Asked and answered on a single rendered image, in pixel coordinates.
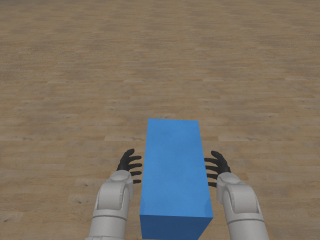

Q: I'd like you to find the right robot forearm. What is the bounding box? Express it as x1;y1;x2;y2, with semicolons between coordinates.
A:
216;172;270;240

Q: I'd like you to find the left robot hand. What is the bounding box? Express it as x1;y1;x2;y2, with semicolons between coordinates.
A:
116;148;142;184

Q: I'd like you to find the right robot hand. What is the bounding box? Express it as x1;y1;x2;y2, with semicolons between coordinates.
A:
204;150;231;188

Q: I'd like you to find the carton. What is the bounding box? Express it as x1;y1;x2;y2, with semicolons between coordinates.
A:
139;118;214;240

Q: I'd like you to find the left robot forearm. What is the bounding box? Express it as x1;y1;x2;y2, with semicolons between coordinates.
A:
84;170;134;240

